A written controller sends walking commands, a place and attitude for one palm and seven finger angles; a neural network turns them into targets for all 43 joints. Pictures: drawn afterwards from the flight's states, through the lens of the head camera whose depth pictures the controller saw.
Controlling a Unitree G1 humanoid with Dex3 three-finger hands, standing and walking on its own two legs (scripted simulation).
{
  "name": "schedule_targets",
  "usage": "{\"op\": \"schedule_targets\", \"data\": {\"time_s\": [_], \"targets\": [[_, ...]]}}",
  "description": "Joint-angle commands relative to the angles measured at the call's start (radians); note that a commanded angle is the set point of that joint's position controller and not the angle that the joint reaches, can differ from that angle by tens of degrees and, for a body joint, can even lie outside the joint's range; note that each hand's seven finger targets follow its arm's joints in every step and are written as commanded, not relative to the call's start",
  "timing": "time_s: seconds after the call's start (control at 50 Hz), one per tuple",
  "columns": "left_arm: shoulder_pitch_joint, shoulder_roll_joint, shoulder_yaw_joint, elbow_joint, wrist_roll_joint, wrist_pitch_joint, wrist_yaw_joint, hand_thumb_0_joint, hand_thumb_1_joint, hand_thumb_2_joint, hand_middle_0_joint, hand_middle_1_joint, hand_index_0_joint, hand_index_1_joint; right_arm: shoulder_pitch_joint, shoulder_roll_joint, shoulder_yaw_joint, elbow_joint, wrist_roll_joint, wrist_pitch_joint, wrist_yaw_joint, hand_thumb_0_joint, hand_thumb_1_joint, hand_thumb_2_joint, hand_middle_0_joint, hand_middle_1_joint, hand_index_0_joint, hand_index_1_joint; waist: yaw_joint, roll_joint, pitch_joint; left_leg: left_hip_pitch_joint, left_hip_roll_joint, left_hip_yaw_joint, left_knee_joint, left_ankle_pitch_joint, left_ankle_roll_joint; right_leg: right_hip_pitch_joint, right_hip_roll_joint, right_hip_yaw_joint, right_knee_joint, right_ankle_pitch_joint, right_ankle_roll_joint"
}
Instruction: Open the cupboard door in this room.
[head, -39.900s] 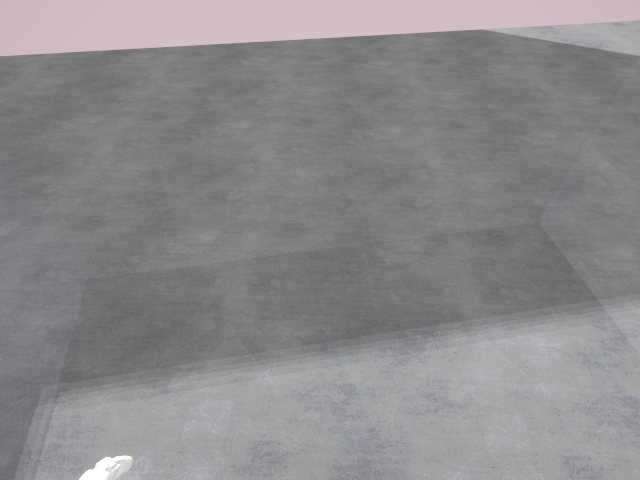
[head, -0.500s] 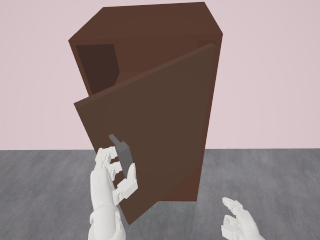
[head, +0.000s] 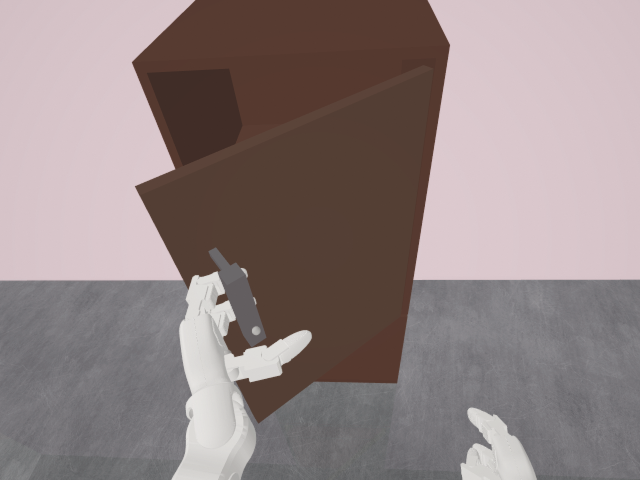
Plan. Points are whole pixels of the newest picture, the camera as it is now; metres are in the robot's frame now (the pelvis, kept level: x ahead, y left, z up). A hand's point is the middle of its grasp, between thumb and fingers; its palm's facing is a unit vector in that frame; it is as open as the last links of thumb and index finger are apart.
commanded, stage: open thumb and fingers to let go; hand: left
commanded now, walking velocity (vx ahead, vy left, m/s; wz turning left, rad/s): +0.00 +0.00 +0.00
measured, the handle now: (236, 297) +0.32 +0.13 +0.09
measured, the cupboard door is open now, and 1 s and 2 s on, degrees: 40 39 39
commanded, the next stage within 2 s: slide the hand sideways off the handle in 0.36 s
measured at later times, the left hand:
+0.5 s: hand (248, 332) +0.27 +0.10 +0.09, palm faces +0.25 -0.97 -0.04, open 15.8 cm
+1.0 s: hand (225, 370) +0.22 +0.12 +0.09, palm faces -0.07 -1.00 +0.00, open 16.3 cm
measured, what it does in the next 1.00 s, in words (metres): shifts its weight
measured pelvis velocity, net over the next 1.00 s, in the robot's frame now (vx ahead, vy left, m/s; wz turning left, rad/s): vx -0.01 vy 0.07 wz -0.05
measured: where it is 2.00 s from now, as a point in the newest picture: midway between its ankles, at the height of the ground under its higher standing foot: outside the picture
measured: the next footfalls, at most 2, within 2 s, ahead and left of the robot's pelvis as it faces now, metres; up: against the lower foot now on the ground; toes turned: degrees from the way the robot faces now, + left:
none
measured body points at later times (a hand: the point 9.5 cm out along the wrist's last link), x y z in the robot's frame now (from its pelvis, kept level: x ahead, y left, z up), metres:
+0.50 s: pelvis -0.01 +0.05 -0.01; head -0.02 +0.03 +0.44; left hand +0.25 +0.15 +0.10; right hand +0.19 -0.15 -0.09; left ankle +0.01 +0.16 -0.72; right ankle +0.00 -0.04 -0.72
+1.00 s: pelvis -0.01 +0.07 -0.01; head -0.01 +0.06 +0.44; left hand +0.22 +0.17 +0.09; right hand +0.17 -0.14 -0.08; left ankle +0.01 +0.16 -0.72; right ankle +0.00 -0.04 -0.72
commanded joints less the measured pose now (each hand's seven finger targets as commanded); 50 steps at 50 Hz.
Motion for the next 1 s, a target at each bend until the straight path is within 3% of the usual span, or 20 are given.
{"op": "schedule_targets", "data": {"time_s": [0.0, 0.08, 0.16, 0.32, 0.4, 0.44, 0.46, 0.48, 0.52, 0.54, 0.58, 0.62, 0.66, 0.68, 0.74, 0.82, 0.86, 0.98], "targets": [[-0.157, -0.009, 0.003, -0.213, 0.029, -0.062, 0.021, 0.000, -0.500, 0.300, -0.283, -1.100, -0.283, -1.100, -0.153, -0.057, -0.016, -0.179, 0.005, -0.051, -0.001, 0.000, -0.900, -0.900, 0.200, 0.300, 0.200, 0.300, 0.010, -0.213, -0.110, -0.010, -0.034, 0.022, -0.001, 0.125, 0.035, 0.111, -0.155, 0.220, -0.212, 0.301, 0.132], [-0.162, -0.047, -0.053, -0.250, 0.060, -0.058, 0.034, 0.000, -0.500, 0.300, -0.250, -0.900, -0.250, -0.900, -0.149, -0.059, -0.023, -0.187, 0.004, -0.053, 0.008, 0.000, -0.900, -0.900, 0.200, 0.300, 0.200, 0.300, 0.006, -0.161, -0.131, 0.034, -0.029, 0.028, -0.003, 0.162, 0.040, 0.086, -0.128, 0.164, -0.172, 0.320, 0.112], [-0.155, -0.075, -0.093, -0.282, 0.063, -0.060, 0.041, 0.000, -0.500, 0.300, -0.217, -0.700, -0.217, -0.700, -0.142, -0.058, -0.022, -0.197, 0.005, -0.065, 0.016, 0.000, -0.900, -0.900, 0.200, 0.300, 0.200, 0.300, 0.000, -0.149, -0.136, 0.045, -0.029, 0.034, 0.009, 0.164, 0.039, 0.060, -0.116, 0.137, -0.157, 0.303, 0.108], [-0.231, -0.130, -0.139, -0.250, 0.067, -0.020, 0.078, 0.000, -0.500, 0.300, -0.150, -0.300, -0.150, -0.300, -0.175, -0.060, -0.016, -0.192, 0.011, -0.069, 0.029, 0.000, -0.900, -0.900, 0.200, 0.300, 0.200, 0.300, -0.001, -0.114, -0.093, 0.046, -0.021, 0.025, 0.004, 0.115, 0.035, -0.024, -0.080, 0.071, -0.138, 0.103, 0.078], [-0.274, -0.170, -0.155, -0.204, 0.069, 0.023, 0.099, 0.000, -0.500, 0.300, -0.150, -0.300, -0.150, -0.300, -0.195, -0.059, -0.015, -0.180, 0.012, -0.061, 0.040, 0.000, -0.900, -0.900, 0.200, 0.300, 0.200, 0.300, 0.006, -0.102, -0.102, 0.038, -0.011, 0.011, -0.010, 0.110, 0.029, -0.044, -0.065, 0.037, -0.101, 0.086, 0.067], [-0.291, -0.173, -0.151, -0.217, 0.068, 0.041, 0.110, 0.000, -0.500, 0.300, -0.150, -0.300, -0.150, -0.300, -0.195, -0.058, -0.017, -0.181, 0.011, -0.055, 0.044, 0.000, -0.900, -0.900, 0.200, 0.300, 0.200, 0.300, 0.012, -0.105, -0.140, 0.041, -0.010, 0.013, -0.009, 0.129, 0.027, -0.029, -0.060, 0.032, -0.085, 0.109, 0.064], [-0.281, -0.061, -0.350, -0.232, 0.157, -0.009, -0.104, 0.000, -0.500, 0.300, -0.150, -0.300, -0.150, -0.300, -0.105, -0.100, -0.017, -0.168, 0.017, -0.049, 0.055, 0.000, -0.900, -0.900, 0.200, 0.300, 0.200, 0.300, -0.086, -0.154, -0.071, 0.082, -0.014, 0.015, -0.012, 0.165, 0.044, -0.069, -0.063, 0.077, -0.080, 0.205, 0.073], [-0.320, 0.000, -0.279, -0.291, 0.109, -0.052, -0.222, 0.000, -0.500, 0.300, -0.150, -0.300, -0.150, -0.300, -0.084, -0.093, -0.029, -0.203, 0.033, -0.049, 0.050, 0.000, -0.900, -0.900, 0.200, 0.300, 0.200, 0.300, -0.050, -0.098, -0.167, 0.082, -0.012, 0.018, -0.010, 0.196, 0.046, -0.024, -0.065, 0.072, -0.047, 0.265, 0.065], [-0.279, 0.080, -0.228, -0.279, 0.071, -0.095, -0.359, 0.000, -0.500, 0.300, -0.150, -0.300, -0.150, -0.300, -0.080, -0.087, -0.016, -0.223, 0.038, -0.056, 0.032, 0.000, -0.900, -0.900, 0.200, 0.300, 0.200, 0.300, -0.023, -0.092, -0.209, 0.079, -0.016, 0.026, -0.005, 0.216, 0.049, 0.017, -0.066, 0.075, -0.027, 0.324, 0.064], [-0.264, 0.090, -0.209, -0.282, 0.039, -0.100, -0.408, 0.000, -0.500, 0.300, -0.150, -0.300, -0.150, -0.300, -0.080, -0.084, -0.010, -0.236, 0.045, -0.058, 0.026, 0.000, -0.900, -0.900, 0.200, 0.300, 0.200, 0.300, -0.025, -0.102, -0.196, 0.072, -0.014, 0.029, -0.007, 0.199, 0.049, 0.016, -0.066, 0.072, -0.036, 0.308, 0.066], [-0.275, 0.041, -0.222, -0.289, -0.015, -0.100, -0.452, 0.000, -0.500, 0.300, -0.150, -0.300, -0.150, -0.300, -0.093, -0.077, 0.002, -0.263, 0.060, -0.081, 0.018, 0.000, -0.900, -0.900, 0.200, 0.300, 0.200, 0.300, -0.030, -0.078, -0.131, 0.062, -0.009, 0.015, -0.021, 0.133, 0.045, -0.021, -0.059, 0.062, -0.050, 0.211, 0.064], [-0.249, 0.019, -0.177, -0.266, -0.071, -0.083, -0.437, 0.000, -0.500, 0.300, -0.150, -0.300, -0.150, -0.300, -0.110, -0.080, 0.011, -0.269, 0.068, -0.099, 0.013, 0.000, -0.900, -0.900, 0.200, 0.300, 0.200, 0.300, -0.023, -0.102, -0.064, 0.027, -0.003, -0.003, -0.044, 0.036, 0.036, -0.062, -0.049, 0.042, -0.068, 0.079, 0.069], [-0.222, 0.036, -0.118, -0.273, -0.094, -0.066, -0.396, 0.000, -0.500, 0.300, -0.150, -0.300, -0.150, -0.300, -0.122, -0.083, 0.012, -0.271, 0.068, -0.110, 0.011, 0.000, -0.900, -0.900, 0.200, 0.300, 0.200, 0.300, -0.005, -0.137, -0.063, 0.013, -0.002, -0.010, -0.062, -0.010, 0.030, -0.058, -0.047, 0.037, -0.076, 0.022, 0.071], [-0.186, 0.051, -0.101, -0.285, -0.087, -0.061, -0.375, 0.000, -0.500, 0.300, -0.150, -0.300, -0.150, -0.300, -0.129, -0.085, 0.012, -0.275, 0.067, -0.113, 0.015, 0.000, -0.900, -0.900, 0.200, 0.300, 0.200, 0.300, 0.012, -0.115, -0.067, 0.011, -0.002, -0.015, -0.072, -0.010, 0.027, -0.047, -0.046, 0.032, -0.065, 0.019, 0.067], [-0.152, 0.058, -0.100, -0.322, -0.038, -0.050, -0.322, 0.000, -0.500, 0.300, -0.150, -0.300, -0.150, -0.300, -0.109, -0.084, 0.007, -0.281, 0.057, -0.111, 0.029, 0.000, -0.900, -0.900, 0.200, 0.300, 0.200, 0.300, 0.012, -0.113, -0.112, 0.020, 0.001, -0.004, -0.058, 0.035, 0.027, -0.045, -0.048, 0.034, -0.043, 0.055, 0.067], [-0.090, 0.072, -0.117, -0.372, 0.016, -0.056, -0.295, 0.000, -0.500, 0.300, -0.150, -0.300, -0.150, -0.300, -0.093, -0.081, 0.002, -0.294, 0.049, -0.103, 0.045, 0.000, -0.900, -0.900, 0.200, 0.300, 0.200, 0.300, 0.012, -0.087, -0.116, 0.019, 0.007, 0.003, -0.042, 0.084, 0.026, -0.049, -0.048, 0.038, -0.024, 0.093, 0.061], [-0.047, 0.088, -0.109, -0.401, 0.012, -0.061, -0.303, 0.000, -0.500, 0.300, -0.150, -0.300, -0.150, -0.300, -0.089, -0.083, 0.003, -0.304, 0.050, -0.100, 0.048, 0.000, -0.900, -0.900, 0.200, 0.300, 0.200, 0.300, 0.013, -0.067, -0.112, 0.009, 0.007, 0.011, -0.036, 0.079, 0.025, -0.049, -0.047, 0.040, -0.024, 0.091, 0.060], [0.073, 0.122, -0.073, -0.448, -0.016, -0.065, -0.337, 0.000, -0.500, 0.300, -0.150, -0.300, -0.150, -0.300, -0.083, -0.088, 0.005, -0.319, 0.052, -0.101, 0.042, 0.000, -0.900, -0.900, 0.200, 0.300, 0.200, 0.300, 0.015, -0.088, -0.081, -0.015, 0.004, 0.017, -0.023, 0.077, 0.032, -0.041, -0.044, 0.044, -0.030, 0.109, 0.064]]}}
